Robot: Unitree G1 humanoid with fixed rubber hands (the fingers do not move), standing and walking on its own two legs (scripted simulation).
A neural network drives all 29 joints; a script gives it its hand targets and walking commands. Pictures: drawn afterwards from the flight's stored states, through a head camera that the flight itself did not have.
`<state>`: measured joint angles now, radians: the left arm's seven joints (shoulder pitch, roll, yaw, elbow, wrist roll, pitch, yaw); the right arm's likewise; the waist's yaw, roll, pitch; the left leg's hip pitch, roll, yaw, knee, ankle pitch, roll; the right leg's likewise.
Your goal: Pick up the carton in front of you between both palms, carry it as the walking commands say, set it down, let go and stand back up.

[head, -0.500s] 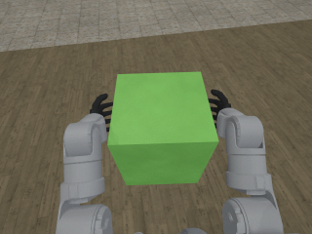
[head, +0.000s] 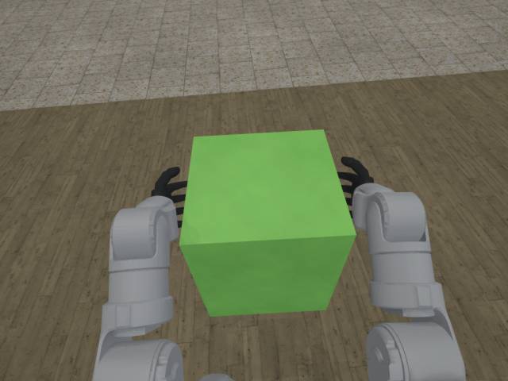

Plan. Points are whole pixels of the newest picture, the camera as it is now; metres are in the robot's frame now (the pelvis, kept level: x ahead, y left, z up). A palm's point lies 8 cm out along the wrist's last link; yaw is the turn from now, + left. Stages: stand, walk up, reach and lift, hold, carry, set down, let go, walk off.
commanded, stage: carry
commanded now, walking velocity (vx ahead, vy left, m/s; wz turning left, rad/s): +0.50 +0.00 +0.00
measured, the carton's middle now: (263, 228) +0.36 +0.01 +0.02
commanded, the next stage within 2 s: none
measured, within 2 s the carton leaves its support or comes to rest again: neither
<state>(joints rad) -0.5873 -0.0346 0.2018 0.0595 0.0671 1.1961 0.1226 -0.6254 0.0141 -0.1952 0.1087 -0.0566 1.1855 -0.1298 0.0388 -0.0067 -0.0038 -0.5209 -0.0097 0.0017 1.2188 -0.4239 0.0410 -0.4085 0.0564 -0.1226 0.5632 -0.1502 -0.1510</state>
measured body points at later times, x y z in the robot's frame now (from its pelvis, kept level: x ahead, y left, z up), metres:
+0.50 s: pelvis +0.31 +0.04 -0.03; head +0.35 +0.05 +0.42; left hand +0.68 +0.17 +0.05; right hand +0.66 -0.13 +0.05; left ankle +0.34 +0.08 -0.76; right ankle +0.24 -0.08 -0.67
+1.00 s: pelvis +0.62 +0.00 -0.06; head +0.65 +0.00 +0.39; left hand +0.97 +0.16 +0.02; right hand +0.99 -0.14 +0.02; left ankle +0.55 +0.13 -0.70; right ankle +0.66 -0.04 -0.79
